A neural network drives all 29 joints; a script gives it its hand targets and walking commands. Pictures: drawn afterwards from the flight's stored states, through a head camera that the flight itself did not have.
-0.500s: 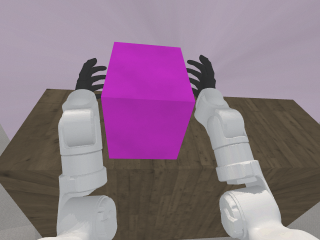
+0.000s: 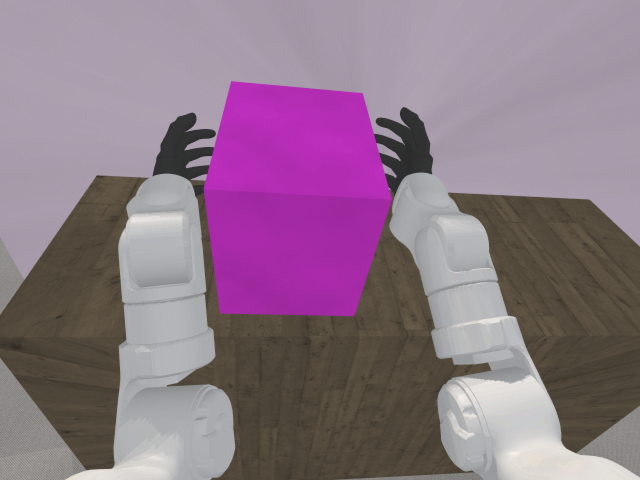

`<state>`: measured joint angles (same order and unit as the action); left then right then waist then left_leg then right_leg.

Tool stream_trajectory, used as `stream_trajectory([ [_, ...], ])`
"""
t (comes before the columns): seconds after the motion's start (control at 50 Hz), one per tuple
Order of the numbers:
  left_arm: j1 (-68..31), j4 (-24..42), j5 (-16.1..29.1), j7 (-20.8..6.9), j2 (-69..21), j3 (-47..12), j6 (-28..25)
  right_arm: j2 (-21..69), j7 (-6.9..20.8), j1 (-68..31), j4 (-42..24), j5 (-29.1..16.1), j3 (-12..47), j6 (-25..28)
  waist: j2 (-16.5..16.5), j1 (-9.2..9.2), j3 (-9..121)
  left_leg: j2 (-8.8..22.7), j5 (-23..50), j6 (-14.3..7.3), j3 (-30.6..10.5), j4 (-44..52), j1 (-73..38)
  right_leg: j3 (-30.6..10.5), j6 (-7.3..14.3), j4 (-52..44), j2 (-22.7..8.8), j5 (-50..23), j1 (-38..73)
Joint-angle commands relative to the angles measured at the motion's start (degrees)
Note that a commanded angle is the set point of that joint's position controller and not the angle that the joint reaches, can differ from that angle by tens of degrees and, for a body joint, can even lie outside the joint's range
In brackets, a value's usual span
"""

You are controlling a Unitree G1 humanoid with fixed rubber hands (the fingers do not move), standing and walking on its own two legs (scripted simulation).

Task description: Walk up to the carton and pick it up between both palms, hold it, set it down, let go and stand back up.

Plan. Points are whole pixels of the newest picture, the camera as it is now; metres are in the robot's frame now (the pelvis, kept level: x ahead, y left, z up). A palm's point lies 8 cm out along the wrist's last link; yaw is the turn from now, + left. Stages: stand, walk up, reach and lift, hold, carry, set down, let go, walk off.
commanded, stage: hold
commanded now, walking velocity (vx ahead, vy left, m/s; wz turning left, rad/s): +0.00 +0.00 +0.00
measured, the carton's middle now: (293, 200) +0.40 +0.02 +0.20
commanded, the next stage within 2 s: set down in 0.06 s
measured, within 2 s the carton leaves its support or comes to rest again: neither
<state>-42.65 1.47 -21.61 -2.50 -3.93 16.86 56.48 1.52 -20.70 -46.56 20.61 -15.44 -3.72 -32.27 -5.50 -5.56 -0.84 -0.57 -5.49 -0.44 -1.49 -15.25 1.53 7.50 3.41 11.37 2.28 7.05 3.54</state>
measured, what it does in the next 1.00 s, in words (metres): stands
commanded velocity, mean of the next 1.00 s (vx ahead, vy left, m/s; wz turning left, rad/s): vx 0.00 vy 0.00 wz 0.00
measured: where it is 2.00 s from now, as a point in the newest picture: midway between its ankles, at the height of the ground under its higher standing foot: outside the picture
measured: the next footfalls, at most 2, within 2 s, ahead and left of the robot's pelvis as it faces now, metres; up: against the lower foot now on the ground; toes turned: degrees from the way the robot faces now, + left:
none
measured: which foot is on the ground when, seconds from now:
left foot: down 0.00-1.00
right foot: down 0.00-1.00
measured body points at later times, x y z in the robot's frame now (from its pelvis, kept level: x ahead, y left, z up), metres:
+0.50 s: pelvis +0.00 +0.00 +0.00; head -0.02 +0.04 +0.45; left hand +0.39 +0.14 +0.20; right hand +0.39 -0.12 +0.21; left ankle +0.04 +0.11 -0.75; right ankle +0.01 -0.07 -0.75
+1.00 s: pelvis +0.03 +0.00 +0.00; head +0.02 +0.04 +0.45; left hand +0.42 +0.14 +0.16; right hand +0.42 -0.12 +0.18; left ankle +0.04 +0.11 -0.75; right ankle +0.01 -0.08 -0.75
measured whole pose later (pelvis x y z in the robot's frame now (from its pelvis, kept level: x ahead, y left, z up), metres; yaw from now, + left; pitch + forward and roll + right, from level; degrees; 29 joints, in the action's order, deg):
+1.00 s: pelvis +0.03 +0.00 +0.00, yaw +0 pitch -8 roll +0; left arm -33.6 -11.5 -18.9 -0.7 -5.6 15.2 29.3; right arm 4.2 -14.9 -36.8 30.9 -3.8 -4.7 -2.6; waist -5.6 -3.5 -5.6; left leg -1.5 -6.1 -1.1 -0.7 -10.7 -3.2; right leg 6.4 2.5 7.2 1.6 7.7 8.0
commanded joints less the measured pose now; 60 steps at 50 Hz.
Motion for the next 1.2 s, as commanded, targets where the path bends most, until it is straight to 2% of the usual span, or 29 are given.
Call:
stream_trajectory([
  [0.0,-38.0,9.9,9.8,-7.4,-22.7,-24.9,-4.7,18.1,3.1,-37.1,-13.3,-3.5,14.4,3.0,8.0,-0.89,23.5,-1.2,11.2,1.5,1.9,-0.1,-8.0,-1.0,-5.8,-0.5,-0.7,-10.5,5.0],
  [0.04,-37.1,8.4,9.5,-7.6,-22.3,-23.8,-4.4,17.5,2.9,-36.4,-11.9,-3.6,14.2,2.6,7.2,-0.97,22.1,-1.2,9.9,1.3,1.8,0.3,-7.5,-0.9,-5.9,-0.5,-1.0,-10.0,4.2],
  [0.06,-37.1,10.4,10.0,-7.7,-22.6,-24.0,-5.0,18.5,3.1,-37.0,-13.5,-2.9,13.9,3.8,8.4,-1.82,23.7,-1.8,11.8,1.2,1.9,0.0,-8.8,-1.1,-5.8,-0.3,-1.1,-13.2,5.7],
  [0.1,-36.9,11.0,9.2,-7.9,-22.4,-23.1,-6.2,18.2,3.3,-37.0,-14.7,-1.9,14.0,5.3,7.0,-1.43,24.0,-2.0,11.8,0.9,1.9,0.6,-10.1,-0.8,-6.1,-0.2,-0.9,-14.8,5.9],
  [0.12,-36.9,10.5,9.0,-7.9,-22.6,-23.2,-6.7,18.1,3.5,-37.4,-14.5,-1.5,13.8,5.8,7.4,-1.53,22.8,-1.9,12.2,0.9,1.8,0.4,-9.8,-0.7,-5.9,-0.1,-0.9,-14.9,5.3],
  [0.16,-36.7,8.2,7.9,-8.1,-21.5,-21.4,-8.1,17.0,4.3,-36.3,-11.7,0.7,11.4,7.3,7.6,-1.19,18.3,-1.7,7.7,0.9,2.3,1.4,-7.6,-0.3,-5.8,-0.7,-1.0,-10.4,4.8],
  [0.18,-36.5,7.2,7.3,-8.4,-20.9,-20.8,-9.1,17.3,4.6,-35.3,-11.1,1.8,10.8,8.4,6.6,-1.29,17.7,-1.5,5.7,0.7,2.5,2.0,-7.2,0.0,-5.9,-0.9,-1.0,-9.1,4.7],
  [0.26,-33.5,3.7,5.1,-8.5,-19.3,-17.8,-13.9,15.6,6.9,-33.6,-8.7,6.4,7.8,14.6,6.0,0.01,15.1,-1.0,-0.4,0.3,2.8,3.9,-6.8,0.6,-5.5,-1.7,-1.1,-3.7,5.1],
  [0.38,-28.6,0.4,4.2,-7.9,-17.6,-16.9,-21.3,15.0,10.2,-29.5,-6.4,11.9,6.0,23.9,5.1,0.88,14.6,-0.4,-0.8,0.4,2.7,4.8,-8.0,0.8,-5.4,-2.2,-1.2,-5.0,7.2],
  [0.42,-29.1,-0.3,4.6,-7.0,-18.0,-18.3,-23.4,14.9,11.2,-30.1,-4.9,12.9,6.6,26.5,5.9,1.46,15.1,0.0,-0.3,0.9,2.4,5.3,-8.2,0.9,-5.1,-2.3,-1.3,-5.0,7.7],
  [0.5,-29.2,0.9,7.1,-5.4,-19.8,-22.9,-27.0,17.1,12.3,-29.5,-5.2,13.9,8.5,30.2,6.9,1.09,20.3,0.0,5.1,1.4,1.8,4.2,-9.4,0.3,-5.3,-1.7,-1.1,-11.7,9.7],
  [0.52,-28.9,2.1,8.1,-5.1,-20.5,-23.9,-28.0,18.2,12.3,-29.3,-6.2,14.1,9.7,31.0,6.2,1.33,23.1,-0.1,7.9,1.3,1.8,3.9,-10.0,0.4,-5.5,-1.0,-0.8,-15.3,11.3],
  [0.58,-30.3,5.0,10.0,-4.1,-22.7,-28.3,-31.2,20.7,12.0,-28.6,-6.8,13.4,12.6,32.9,8.1,0.62,29.5,-0.6,16.2,1.5,1.4,2.4,-10.0,-1.0,-5.9,0.8,-0.5,-25.8,14.7],
  [0.6,-30.3,5.0,10.4,-4.0,-23.2,-28.8,-32.0,21.5,11.8,-28.8,-7.9,13.6,13.4,33.3,7.6,0.68,31.4,-0.8,18.1,1.3,1.0,1.9,-10.3,-1.1,-6.2,1.2,-0.5,-29.0,15.6],
  [0.64,-29.4,5.0,9.9,-3.5,-23.9,-29.5,-33.2,21.9,11.7,-26.7,-6.1,13.3,14.9,33.9,8.8,1.11,31.9,-0.9,21.2,1.6,1.1,1.6,-9.4,-1.5,-6.4,1.7,-0.3,-32.1,16.7],
  [0.66,-29.0,5.0,10.2,-3.6,-24.4,-29.9,-33.4,22.7,11.6,-25.6,-6.2,13.2,15.5,33.8,7.7,0.77,31.5,-1.0,22.3,1.3,1.0,1.4,-9.3,-1.6,-6.8,2.0,-0.4,-34.2,17.0],
  [0.68,-27.6,3.8,9.8,-3.8,-24.2,-28.7,-33.3,23.3,11.5,-24.2,-5.3,12.7,16.2,33.5,7.3,1.24,29.8,-1.3,21.7,1.1,1.0,1.7,-7.5,-1.9,-7.0,2.0,-0.7,-35.9,18.5],
  [0.76,-25.7,1.4,9.7,-4.5,-22.6,-27.2,-33.1,22.8,10.9,-24.1,-6.2,11.9,17.3,33.0,4.7,2.07,27.3,-1.2,17.8,-0.4,0.8,3.3,-4.7,-2.6,-7.8,2.6,-1.3,-36.4,20.4],
  [0.8,-25.1,0.2,8.9,-4.7,-22.3,-25.8,-32.7,22.3,10.8,-22.7,-3.5,11.3,17.3,32.4,5.3,2.12,23.7,-1.1,17.6,-0.1,0.6,3.6,-4.9,-2.4,-7.7,2.3,-1.2,-35.7,19.6],
  [0.84,-23.4,-0.2,8.7,-5.0,-21.9,-24.9,-32.1,21.5,10.5,-22.2,-3.9,10.6,17.4,32.2,4.0,2.36,22.3,-1.2,18.8,0.1,0.8,3.3,-6.6,-2.6,-7.7,1.9,-1.0,-36.3,19.1],
  [0.94,-24.7,-2.9,8.2,-5.5,-21.4,-23.3,-32.7,20.3,10.8,-22.8,-2.2,11.8,14.5,32.2,4.5,2.41,21.2,-0.8,16.0,0.8,0.6,4.0,-7.4,-1.9,-7.1,0.2,-1.0,-29.7,16.5],
  [0.98,-26.5,-3.5,8.5,-5.2,-21.9,-23.6,-34.1,20.1,11.3,-24.4,-2.4,12.6,13.2,33.2,5.8,1.82,22.9,-0.8,16.6,1.0,0.7,3.5,-8.1,-1.8,-6.9,0.4,-0.8,-29.4,14.5],
  [1.02,-28.7,-4.3,7.7,-5.0,-22.0,-22.6,-35.5,20.7,11.9,-25.1,-0.4,13.7,12.4,33.5,6.0,2.33,22.9,-0.8,15.6,1.0,0.9,3.9,-8.1,-1.5,-7.0,0.5,-0.7,-28.9,14.2],
  [1.08,-29.6,-6.4,7.7,-4.4,-22.5,-23.5,-37.0,20.2,12.7,-24.9,2.8,15.3,10.1,34.3,8.1,1.44,24.2,-0.4,17.0,2.1,0.6,3.2,-9.9,-1.1,-6.3,-0.5,-0.2,-25.6,10.7],
  [1.12,-29.6,-7.6,7.6,-4.2,-23.7,-23.1,-38.2,21.2,13.0,-24.9,3.0,16.3,9.8,35.2,8.0,1.51,26.5,-0.3,18.7,2.4,0.2,2.4,-10.7,-1.5,-6.0,-0.6,-0.3,-27.2,11.0],
  [1.18,-31.3,-12.0,7.0,-4.1,-23.4,-21.3,-39.5,21.6,13.9,-26.4,6.5,18.1,7.5,35.2,8.1,1.67,25.6,-0.2,14.6,2.4,0.2,3.6,-8.8,-0.9,-6.0,-1.0,-0.4,-23.6,9.4],
])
